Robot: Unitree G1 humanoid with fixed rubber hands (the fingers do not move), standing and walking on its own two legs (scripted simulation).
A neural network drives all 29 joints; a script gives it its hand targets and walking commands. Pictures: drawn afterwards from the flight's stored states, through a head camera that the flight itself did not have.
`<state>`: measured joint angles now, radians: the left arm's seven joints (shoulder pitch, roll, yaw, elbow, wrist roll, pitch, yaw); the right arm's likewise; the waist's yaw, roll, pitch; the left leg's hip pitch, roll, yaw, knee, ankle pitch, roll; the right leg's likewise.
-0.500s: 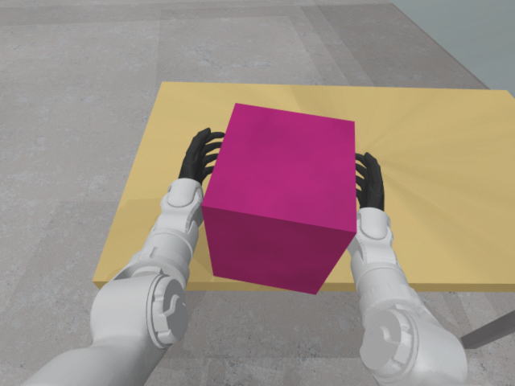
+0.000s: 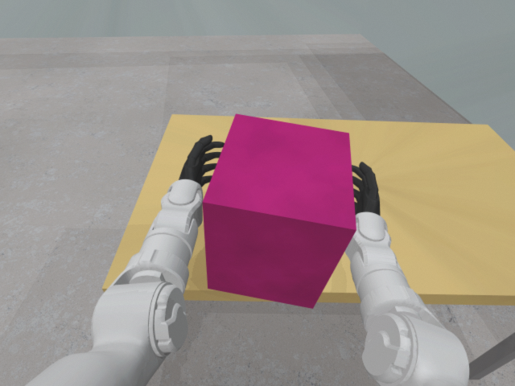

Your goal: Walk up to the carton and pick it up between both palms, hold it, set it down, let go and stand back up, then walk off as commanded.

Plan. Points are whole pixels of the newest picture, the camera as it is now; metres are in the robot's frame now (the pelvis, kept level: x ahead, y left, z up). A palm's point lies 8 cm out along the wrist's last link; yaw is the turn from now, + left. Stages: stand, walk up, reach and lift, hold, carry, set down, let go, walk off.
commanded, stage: reach and lift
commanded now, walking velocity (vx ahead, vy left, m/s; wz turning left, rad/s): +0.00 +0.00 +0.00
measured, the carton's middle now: (275, 214) +0.41 +0.01 +0.06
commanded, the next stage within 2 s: none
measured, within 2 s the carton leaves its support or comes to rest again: neither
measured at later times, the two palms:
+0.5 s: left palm (179, 163) +0.39 +0.16 +0.18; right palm (367, 188) +0.39 -0.13 +0.16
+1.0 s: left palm (167, 160) +0.36 +0.17 +0.21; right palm (370, 180) +0.37 -0.12 +0.19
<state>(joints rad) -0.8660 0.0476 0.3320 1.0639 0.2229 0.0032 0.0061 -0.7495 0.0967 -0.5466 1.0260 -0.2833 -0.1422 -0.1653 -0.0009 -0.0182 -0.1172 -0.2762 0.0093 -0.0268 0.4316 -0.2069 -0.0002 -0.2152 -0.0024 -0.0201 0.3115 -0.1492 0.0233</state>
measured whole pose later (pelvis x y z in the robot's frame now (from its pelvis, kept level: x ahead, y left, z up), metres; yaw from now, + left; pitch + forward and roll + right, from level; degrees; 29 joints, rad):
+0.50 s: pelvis +0.00 +0.00 +0.00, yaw +0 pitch -3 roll -1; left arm -0.87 0.04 0.36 0.81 0.22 0.33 0.00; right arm -0.83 0.07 -0.42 0.97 -0.17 0.08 -0.17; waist 0.00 -0.03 -0.08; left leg -0.16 0.01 -0.03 0.40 -0.20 0.00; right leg -0.10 0.00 -0.02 0.30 -0.15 0.02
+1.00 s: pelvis -0.02 -0.01 +0.00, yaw +1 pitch -7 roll -1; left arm -0.84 0.03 0.33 0.61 0.22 0.55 0.03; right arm -0.85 0.03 -0.29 0.92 -0.05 0.22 -0.17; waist 0.00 -0.03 -0.05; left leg -0.10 0.01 -0.04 0.40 -0.19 0.00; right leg -0.04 0.00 -0.03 0.29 -0.14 0.02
